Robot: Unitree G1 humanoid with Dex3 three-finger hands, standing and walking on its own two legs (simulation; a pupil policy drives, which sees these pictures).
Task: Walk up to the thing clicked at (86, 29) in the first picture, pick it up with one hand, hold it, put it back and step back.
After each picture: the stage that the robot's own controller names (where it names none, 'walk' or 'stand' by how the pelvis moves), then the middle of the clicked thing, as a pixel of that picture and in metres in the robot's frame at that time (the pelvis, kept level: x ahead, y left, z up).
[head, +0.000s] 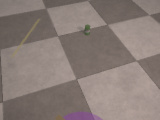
stand; (87, 30) +1.59 -0.06 -0.72
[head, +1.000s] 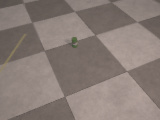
walk; (74, 42) +1.46 +0.18 -0.71
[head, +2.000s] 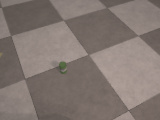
walk; (63, 67) +0.95 +0.23 -0.71
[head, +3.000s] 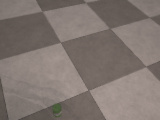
walk; (57, 110) +0.54 +0.18 -0.70
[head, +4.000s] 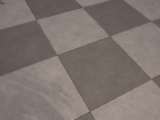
stand; out of the picture +0.32 +0.17 -0.70
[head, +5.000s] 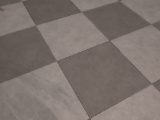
stand; out of the picture +0.28 +0.19 -0.72
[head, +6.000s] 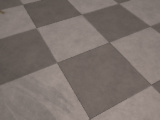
stand; out of the picture +0.30 +0.19 -0.73
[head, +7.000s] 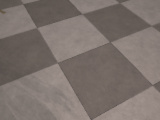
stand; out of the picture +0.29 +0.18 -0.73
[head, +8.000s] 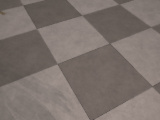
stand; out of the picture +0.28 +0.18 -0.73
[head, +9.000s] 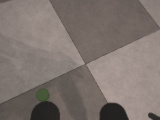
go down; (43, 96) +0.35 +0.17 -0.48
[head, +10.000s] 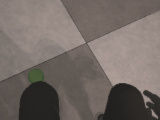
go down; (37, 78) +0.38 +0.20 -0.32
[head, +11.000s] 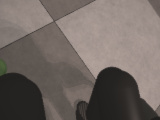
close in; out of the picture +0.36 +0.23 -0.23
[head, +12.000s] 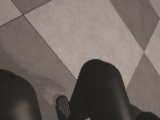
close; out of the picture +0.37 +0.23 -0.22
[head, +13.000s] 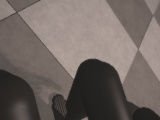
close; out of the picture +0.36 +0.24 -0.22
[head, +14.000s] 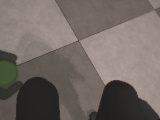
lift; (5, 77) +0.31 +0.26 -0.08
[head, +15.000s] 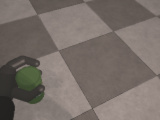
lift; (31, 86) +0.32 +0.17 +0.05
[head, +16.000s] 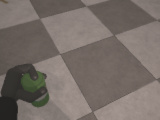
hold; (36, 89) +0.32 +0.17 +0.02
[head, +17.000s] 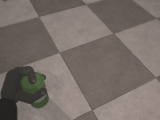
hold; (36, 90) +0.32 +0.17 +0.01
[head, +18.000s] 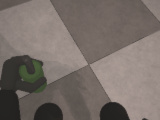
crouch; (34, 77) +0.36 +0.17 -0.07
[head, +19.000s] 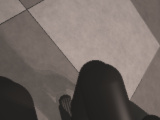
lower; out of the picture +0.39 +0.24 -0.22
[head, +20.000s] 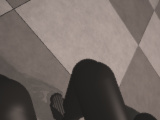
lower; out of the picture +0.39 +0.25 -0.22
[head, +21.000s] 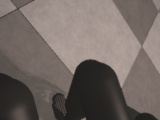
lower; out of the picture +0.39 +0.25 -0.22
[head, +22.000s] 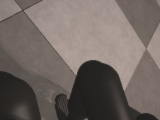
lower; out of the picture +0.37 +0.24 -0.22
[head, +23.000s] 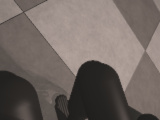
loosen; out of the picture +0.37 +0.23 -0.22
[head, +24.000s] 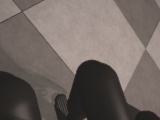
withdraw; out of the picture +0.36 +0.21 -0.23
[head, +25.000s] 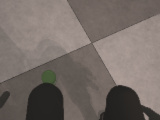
walk; (49, 79) +0.38 +0.16 -0.36
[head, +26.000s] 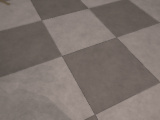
stand; out of the picture +0.30 +0.13 -0.66
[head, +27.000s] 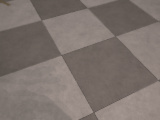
stand; out of the picture +0.32 +0.15 -0.66
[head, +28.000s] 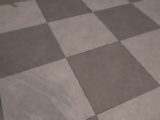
stand; out of the picture +0.32 +0.13 -0.70
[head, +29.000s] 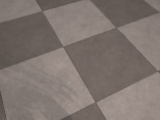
walk; out of the picture +0.34 +0.12 -0.71
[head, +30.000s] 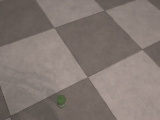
walk; (61, 101) +0.50 +0.11 -0.71
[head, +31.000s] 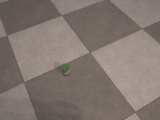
walk; (65, 70) +0.83 +0.21 -0.70
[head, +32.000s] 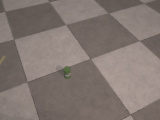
stand; (67, 72) +0.94 +0.15 -0.71
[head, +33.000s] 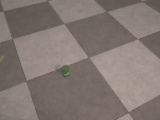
stand; (65, 71) +0.95 +0.16 -0.73
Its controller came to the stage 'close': yes
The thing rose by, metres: 0.72
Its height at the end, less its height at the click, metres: +0.00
